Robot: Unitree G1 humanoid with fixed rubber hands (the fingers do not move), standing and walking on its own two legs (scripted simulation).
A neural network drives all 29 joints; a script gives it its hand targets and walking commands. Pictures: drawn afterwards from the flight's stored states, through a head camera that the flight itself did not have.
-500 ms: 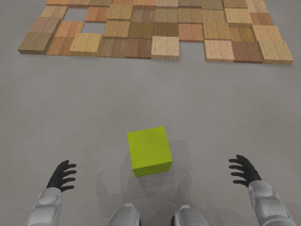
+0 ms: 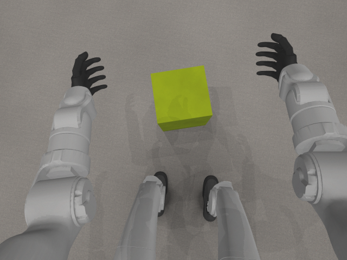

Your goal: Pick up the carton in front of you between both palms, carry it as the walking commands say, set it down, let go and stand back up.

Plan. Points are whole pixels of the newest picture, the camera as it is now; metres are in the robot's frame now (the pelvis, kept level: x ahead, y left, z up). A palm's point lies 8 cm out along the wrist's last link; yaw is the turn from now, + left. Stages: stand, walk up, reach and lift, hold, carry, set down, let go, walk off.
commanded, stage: reach and lift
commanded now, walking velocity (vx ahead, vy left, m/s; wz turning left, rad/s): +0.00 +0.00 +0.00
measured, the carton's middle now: (181, 102) +0.55 +0.05 -0.54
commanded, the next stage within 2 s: none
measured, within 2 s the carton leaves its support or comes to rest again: neither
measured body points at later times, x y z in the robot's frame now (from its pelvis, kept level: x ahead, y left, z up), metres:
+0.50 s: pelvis +0.04 -0.01 -0.04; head +0.38 +0.00 +0.25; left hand +0.53 +0.24 -0.18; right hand +0.61 -0.13 -0.19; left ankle +0.09 +0.13 -0.63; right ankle +0.09 -0.12 -0.63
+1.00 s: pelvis -0.02 -0.01 -0.26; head +0.36 +0.00 -0.02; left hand +0.52 +0.24 -0.42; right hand +0.60 -0.13 -0.42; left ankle +0.09 +0.13 -0.63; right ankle +0.09 -0.12 -0.63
